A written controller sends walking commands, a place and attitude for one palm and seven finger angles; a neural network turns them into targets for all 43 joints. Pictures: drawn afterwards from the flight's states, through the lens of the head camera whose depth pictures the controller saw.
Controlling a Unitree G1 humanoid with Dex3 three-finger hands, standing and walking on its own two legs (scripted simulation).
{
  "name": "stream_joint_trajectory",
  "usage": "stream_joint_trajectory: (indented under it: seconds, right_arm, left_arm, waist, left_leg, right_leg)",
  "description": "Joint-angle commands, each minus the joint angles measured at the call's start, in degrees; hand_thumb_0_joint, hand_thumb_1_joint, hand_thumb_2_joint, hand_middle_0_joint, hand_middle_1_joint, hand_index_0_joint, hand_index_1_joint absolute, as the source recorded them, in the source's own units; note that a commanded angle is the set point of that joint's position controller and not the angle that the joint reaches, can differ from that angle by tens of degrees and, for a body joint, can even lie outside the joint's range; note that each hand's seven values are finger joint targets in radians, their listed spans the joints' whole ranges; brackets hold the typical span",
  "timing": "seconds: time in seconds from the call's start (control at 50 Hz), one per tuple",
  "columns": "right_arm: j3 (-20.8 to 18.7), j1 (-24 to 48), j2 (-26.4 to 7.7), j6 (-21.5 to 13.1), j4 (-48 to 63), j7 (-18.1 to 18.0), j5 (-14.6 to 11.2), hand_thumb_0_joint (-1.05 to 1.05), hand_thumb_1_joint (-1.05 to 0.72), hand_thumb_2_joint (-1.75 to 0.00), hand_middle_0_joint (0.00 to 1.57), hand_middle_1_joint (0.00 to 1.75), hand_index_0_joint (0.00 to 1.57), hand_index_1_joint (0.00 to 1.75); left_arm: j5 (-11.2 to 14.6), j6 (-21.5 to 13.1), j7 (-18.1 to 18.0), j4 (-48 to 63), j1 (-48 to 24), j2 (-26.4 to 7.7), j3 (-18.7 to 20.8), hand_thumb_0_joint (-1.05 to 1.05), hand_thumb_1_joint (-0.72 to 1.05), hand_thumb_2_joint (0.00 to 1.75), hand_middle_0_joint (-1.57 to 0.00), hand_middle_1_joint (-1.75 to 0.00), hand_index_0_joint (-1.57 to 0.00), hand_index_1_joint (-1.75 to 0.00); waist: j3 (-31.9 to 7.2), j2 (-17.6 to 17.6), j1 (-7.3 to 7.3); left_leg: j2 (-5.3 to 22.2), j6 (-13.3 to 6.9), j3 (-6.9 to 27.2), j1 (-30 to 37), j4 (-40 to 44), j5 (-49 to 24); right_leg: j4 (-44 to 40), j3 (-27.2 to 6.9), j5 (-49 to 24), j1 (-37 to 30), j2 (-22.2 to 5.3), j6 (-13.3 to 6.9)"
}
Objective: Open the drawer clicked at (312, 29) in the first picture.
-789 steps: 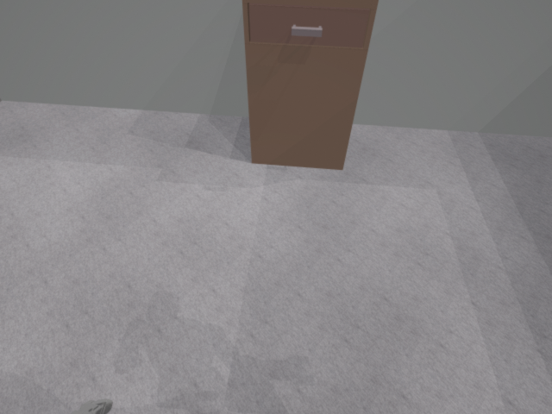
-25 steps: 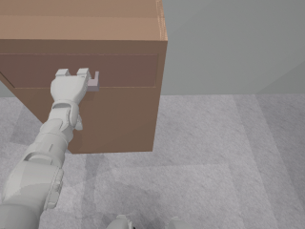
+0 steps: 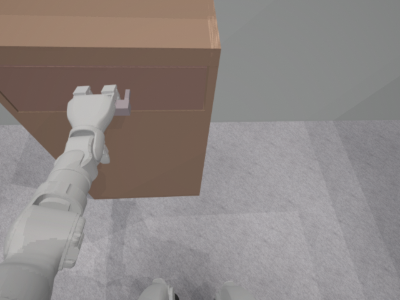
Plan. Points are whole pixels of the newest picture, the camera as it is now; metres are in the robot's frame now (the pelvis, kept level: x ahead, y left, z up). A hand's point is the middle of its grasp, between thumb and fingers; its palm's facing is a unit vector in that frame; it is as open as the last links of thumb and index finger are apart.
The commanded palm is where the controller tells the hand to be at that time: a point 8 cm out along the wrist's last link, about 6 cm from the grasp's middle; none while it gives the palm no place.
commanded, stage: close the thumb around the handle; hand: left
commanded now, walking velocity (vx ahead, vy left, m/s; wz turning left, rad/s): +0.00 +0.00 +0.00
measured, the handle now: (104, 100) +0.55 +0.19 +0.03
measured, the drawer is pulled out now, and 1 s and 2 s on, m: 0.00 0.01 0.10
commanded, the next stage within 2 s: pull the drawer open in 0.56 s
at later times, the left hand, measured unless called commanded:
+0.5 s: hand (101, 125) +0.49 +0.20 +0.01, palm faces -0.05 -0.04 -1.00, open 6.1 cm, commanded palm +0.47 +0.19 +0.06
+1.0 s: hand (101, 130) +0.48 +0.20 +0.01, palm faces -0.05 -0.06 -1.00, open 6.0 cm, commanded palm +0.43 +0.19 +0.06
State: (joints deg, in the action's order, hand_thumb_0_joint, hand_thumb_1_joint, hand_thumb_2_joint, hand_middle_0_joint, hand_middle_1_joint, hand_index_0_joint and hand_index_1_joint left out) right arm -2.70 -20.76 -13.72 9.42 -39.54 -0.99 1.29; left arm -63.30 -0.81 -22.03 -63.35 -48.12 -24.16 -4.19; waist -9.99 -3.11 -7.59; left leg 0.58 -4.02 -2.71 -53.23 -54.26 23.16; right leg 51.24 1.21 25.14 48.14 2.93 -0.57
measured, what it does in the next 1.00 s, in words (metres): stands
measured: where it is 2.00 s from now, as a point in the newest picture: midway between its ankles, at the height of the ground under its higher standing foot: outside the picture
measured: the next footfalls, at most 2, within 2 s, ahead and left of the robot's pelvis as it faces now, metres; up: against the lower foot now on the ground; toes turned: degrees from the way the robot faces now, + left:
none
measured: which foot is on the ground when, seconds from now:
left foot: down 0.00-1.00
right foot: down 0.00-1.00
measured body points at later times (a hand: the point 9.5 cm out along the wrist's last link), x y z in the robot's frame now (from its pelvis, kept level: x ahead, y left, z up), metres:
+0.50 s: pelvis +0.01 +0.00 +0.00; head +0.11 +0.01 +0.44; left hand +0.49 +0.20 +0.06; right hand +0.01 -0.27 -0.12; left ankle +0.02 +0.07 -0.68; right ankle -0.02 -0.12 -0.68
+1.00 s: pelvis +0.02 +0.00 +0.01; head +0.12 +0.00 +0.45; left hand +0.47 +0.20 +0.06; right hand +0.03 -0.27 -0.12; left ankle +0.02 +0.07 -0.68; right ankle -0.02 -0.12 -0.68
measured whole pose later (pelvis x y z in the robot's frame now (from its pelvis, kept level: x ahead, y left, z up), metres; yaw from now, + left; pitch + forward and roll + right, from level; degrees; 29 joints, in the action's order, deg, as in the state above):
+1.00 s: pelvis +0.02 +0.00 +0.01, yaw -1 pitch +21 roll -2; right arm -3.6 -20.7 -13.6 11.2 -38.4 -0.3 0.9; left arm -61.7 -1.2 -21.4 -53.0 -37.4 -23.4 -3.4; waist -10.4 -3.2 -5.6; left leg 1.0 -3.8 -4.2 -48.1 -51.0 24.1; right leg 48.1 -0.7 25.4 43.7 3.4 -0.6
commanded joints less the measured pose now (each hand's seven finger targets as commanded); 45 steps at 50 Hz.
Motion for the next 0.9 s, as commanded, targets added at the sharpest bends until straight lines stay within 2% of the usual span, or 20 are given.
stream_joint_trajectory:
  seconds: [0.0, 0.06, 0.1, 0.14, 0.34, 0.38, 0.4, 0.44, 0.52, 0.54, 0.6, 0.62, 0.64, 0.66, 0.68, 0.7, 0.72, 0.78, 0.84, 0.88]
  right_arm:
    - [-3.6, -7.6, -9.7, -0.8, 3.2, -1.0, 0.1, 0.00, -0.90, -0.90, 0.20, 0.30, 0.20, 0.30]
    - [-3.4, -7.7, -9.8, -0.8, 3.3, -1.1, 0.0, 0.00, -0.90, -0.90, 0.20, 0.30, 0.20, 0.30]
    - [-3.7, -7.7, -9.6, -1.0, 3.5, -1.0, 0.2, 0.00, -0.90, -0.90, 0.20, 0.30, 0.20, 0.30]
    - [-3.7, -7.8, -9.7, -0.9, 3.3, -0.9, 0.1, 0.00, -0.90, -0.90, 0.20, 0.30, 0.20, 0.30]
    - [-3.5, -7.8, -9.9, -0.6, 3.4, -1.1, -0.1, 0.00, -0.90, -0.90, 0.20, 0.30, 0.20, 0.30]
    - [-3.5, -7.8, -9.9, -0.6, 3.5, -1.1, -0.1, 0.00, -0.90, -0.90, 0.20, 0.30, 0.20, 0.30]
    - [-3.4, -7.7, -10.0, -0.5, 3.5, -1.2, 0.0, 0.00, -0.90, -0.90, 0.20, 0.30, 0.20, 0.30]
    - [-3.6, -7.6, -9.7, -0.4, 3.7, -1.2, -0.1, 0.00, -0.90, -0.90, 0.20, 0.30, 0.20, 0.30]
    - [-3.3, -7.6, -10.0, -0.4, 3.6, -1.4, -0.3, 0.00, -0.90, -0.90, 0.20, 0.30, 0.20, 0.30]
    - [-3.4, -7.5, -9.8, -0.4, 3.7, -1.4, -0.3, 0.00, -0.90, -0.90, 0.20, 0.30, 0.20, 0.30]
    - [-3.4, -7.8, -9.9, -0.7, 3.3, -1.5, -0.2, 0.00, -0.90, -0.90, 0.20, 0.30, 0.20, 0.30]
    - [-3.5, -8.0, -9.9, -0.6, 3.4, -1.5, -0.2, 0.00, -0.90, -0.90, 0.20, 0.30, 0.20, 0.30]
    - [-3.6, -8.0, -9.6, -0.7, 3.6, -1.4, -0.1, 0.00, -0.90, -0.90, 0.20, 0.30, 0.20, 0.30]
    - [-3.8, -7.9, -9.6, -0.8, 3.5, -1.2, 0.0, 0.00, -0.90, -0.90, 0.20, 0.30, 0.20, 0.30]
    - [-3.8, -7.7, -9.6, -0.5, 3.7, -1.1, 0.0, 0.00, -0.90, -0.90, 0.20, 0.30, 0.20, 0.30]
    - [-3.7, -7.7, -9.4, -0.5, 3.8, -0.9, 0.1, 0.00, -0.90, -0.90, 0.20, 0.30, 0.20, 0.30]
    - [-3.8, -7.4, -9.4, -0.4, 4.1, -0.9, -0.1, 0.00, -0.90, -0.90, 0.20, 0.30, 0.20, 0.30]
    - [-3.8, -6.6, -9.3, -0.1, 4.6, -0.6, -0.2, 0.00, -0.90, -0.90, 0.20, 0.30, 0.20, 0.30]
    - [-4.0, -5.8, -9.2, 0.2, 5.1, -0.5, -0.2, 0.00, -0.90, -0.90, 0.20, 0.30, 0.20, 0.30]
    - [-4.2, -5.1, -8.9, 0.4, 5.4, -0.2, -0.2, 0.00, -0.90, -0.90, 0.20, 0.30, 0.20, 0.30]
  left_arm:
    - [0.2, -0.3, -1.5, 9.4, -23.3, -11.7, 2.7, 0.00, -0.05, 0.49, -0.33, -1.25, -0.33, -1.25]
    - [-0.1, -0.6, -1.5, 9.5, -22.5, -13.3, 3.6, 0.00, 0.12, 0.56, -0.34, -1.27, -0.34, -1.27]
    - [0.4, -1.1, -1.4, 11.0, -22.7, -11.0, 2.4, 0.00, 0.23, 0.61, -0.35, -1.28, -0.35, -1.28]
    - [0.2, -1.1, -1.5, 10.1, -20.9, -12.4, 3.5, 0.00, 0.34, 0.66, -0.36, -1.29, -0.36, -1.29]
    - [0.1, -0.1, -1.7, 8.9, -21.6, -13.1, 3.3, 0.00, 0.90, 0.90, -0.40, -1.35, -0.40, -1.35]
    - [0.3, 0.0, -1.4, 9.0, -21.4, -13.4, 3.5, 0.00, 0.90, 0.90, -0.40, -1.35, -0.40, -1.35]
    - [0.5, -0.3, -1.2, 9.6, -20.8, -15.2, 5.1, 0.00, 0.90, 0.90, -0.40, -1.35, -0.40, -1.35]
    - [0.3, -0.3, -1.0, 9.8, -20.6, -12.5, 3.0, 0.00, 0.90, 0.90, -0.40, -1.35, -0.40, -1.35]
    - [0.8, -0.4, -1.0, 9.0, -20.8, -14.0, 4.0, 0.00, 0.90, 0.90, -0.40, -1.35, -0.40, -1.35]
    - [0.8, -0.4, -1.0, 9.2, -22.3, -12.2, 2.2, 0.00, 0.90, 0.90, -0.40, -1.35, -0.40, -1.35]
    - [0.7, -0.4, -1.0, 9.1, -23.9, -12.7, 2.6, 0.00, 0.90, 0.90, -0.40, -1.35, -0.40, -1.35]
    - [0.2, -0.7, -1.2, 10.0, -24.0, -13.3, 3.1, 0.00, 0.90, 0.90, -0.40, -1.35, -0.40, -1.35]
    - [0.4, -0.7, -1.2, 10.1, -23.3, -10.9, 1.7, 0.00, 0.90, 0.90, -0.40, -1.35, -0.40, -1.35]
    - [0.5, -0.9, -1.2, 10.6, -21.9, -10.8, 2.2, 0.00, 0.90, 0.90, -0.40, -1.35, -0.40, -1.35]
    - [0.7, -0.8, -1.2, 10.4, -19.1, -11.3, 3.2, 0.00, 0.90, 0.90, -0.40, -1.35, -0.40, -1.35]
    - [1.2, -1.0, -0.8, 10.7, -19.0, -9.7, 2.1, 0.00, 0.90, 0.90, -0.40, -1.35, -0.40, -1.35]
    - [1.2, -1.2, -0.7, 11.0, -16.2, -10.0, 2.9, 0.00, 0.90, 0.90, -0.40, -1.35, -0.40, -1.35]
    - [1.7, -1.4, -0.4, 12.3, -14.1, -8.0, 1.4, 0.00, 0.90, 0.90, -0.40, -1.35, -0.40, -1.35]
    - [1.6, -1.9, -0.4, 14.9, -9.0, -9.1, 3.2, 0.00, 0.90, 0.90, -0.40, -1.35, -0.40, -1.35]
    - [1.9, -2.1, -0.5, 17.5, -6.0, -6.9, 2.0, 0.00, 0.90, 0.90, -0.40, -1.35, -0.40, -1.35]
  waist:
    - [-22.5, -0.7, -1.04]
    - [-22.0, -1.7, -0.44]
    - [-24.0, -1.7, -0.77]
    - [-23.3, -2.1, -0.22]
    - [-22.7, -0.6, -0.74]
    - [-22.6, -0.5, -0.65]
    - [-23.8, -1.1, 0.12]
    - [-23.7, -1.8, -0.48]
    - [-22.0, -0.3, -0.65]
    - [-21.5, -0.5, -1.35]
    - [-21.7, -0.5, -1.65]
    - [-23.4, -1.8, -1.10]
    - [-23.8, -2.0, -1.14]
    - [-24.3, -2.8, -0.65]
    - [-24.9, -1.9, 0.27]
    - [-24.8, -1.0, -0.15]
    - [-24.9, -0.9, 0.88]
    - [-23.0, -0.6, 1.08]
    - [-25.0, -1.0, 2.92]
    - [-25.0, -0.8, 3.26]
  left_leg:
    - [-0.1, 1.3, 4.6, 25.6, 4.7, -22.3]
    - [-0.1, 1.4, 4.5, 25.3, 4.9, -21.7]
    - [-0.1, 1.4, 4.5, 26.7, 4.5, -23.5]
    - [-0.1, 1.4, 4.2, 26.3, 4.4, -23.7]
    - [-0.4, 1.2, 3.8, 24.4, 4.6, -22.4]
    - [-0.5, 1.1, 3.5, 24.3, 4.6, -22.5]
    - [-0.5, 1.2, 3.5, 24.5, 4.7, -23.7]
    - [-0.4, 1.3, 3.5, 25.9, 4.4, -24.7]
    - [-0.4, 1.2, 3.7, 24.6, 4.9, -22.7]
    - [-0.4, 1.1, 3.8, 24.4, 4.9, -21.9]
    - [-0.3, 1.1, 4.2, 24.9, 4.8, -22.1]
    - [-0.2, 1.3, 4.3, 26.0, 4.6, -23.1]
    - [-0.2, 1.4, 4.3, 27.0, 4.5, -24.1]
    - [-0.1, 1.5, 4.0, 27.7, 4.3, -25.4]
    - [-0.1, 1.5, 4.0, 27.8, 4.4, -25.5]
    - [-0.1, 1.5, 4.1, 27.8, 4.5, -26.6]
    - [-0.1, 1.5, 3.9, 27.7, 4.7, -26.2]
    - [-0.1, 1.5, 3.6, 27.4, 5.3, -25.5]
    - [0.0, 1.5, 3.2, 28.8, 5.6, -28.6]
    - [0.2, 1.6, 2.9, 29.9, 5.7, -31.1]
  right_leg:
    - [-6.6, 0.6, -16.6, -3.3, 1.8, -1.9]
    - [-6.6, 0.6, -16.0, -3.0, 1.8, -2.0]
    - [-6.3, 0.7, -17.3, -3.3, 1.8, -2.0]
    - [-6.3, 0.5, -17.9, -3.5, 1.9, -1.9]
    - [-6.7, 0.3, -18.1, -4.6, 1.8, -1.7]
    - [-6.9, 0.1, -18.9, -5.5, 1.8, -1.7]
    - [-6.5, 0.1, -19.7, -6.4, 1.7, -1.8]
    - [-6.6, 0.2, -20.0, -5.2, 1.8, -1.8]
    - [-7.0, 0.2, -18.5, -5.1, 1.7, -1.6]
    - [-7.1, 0.1, -18.1, -4.6, 1.7, -1.6]
    - [-6.9, 0.3, -17.4, -3.7, 1.6, -1.7]
    - [-6.4, 0.3, -17.6, -3.4, 1.7, -1.7]
    - [-6.4, 0.5, -18.1, -3.3, 1.8, -1.8]
    - [-6.4, 0.5, -19.1, -3.5, 1.8, -1.8]
    - [-6.4, 0.6, -19.2, -4.6, 1.9, -1.9]
    - [-6.3, 0.7, -20.3, -5.2, 1.9, -1.9]
    - [-6.4, 0.7, -20.1, -5.8, 1.9, -1.8]
    - [-6.9, 0.7, -20.3, -6.4, 2.0, -1.9]
    - [-6.7, 0.4, -22.9, -8.7, 2.0, -2.0]
    - [-6.9, 0.4, -24.8, -9.8, 1.9, -1.9]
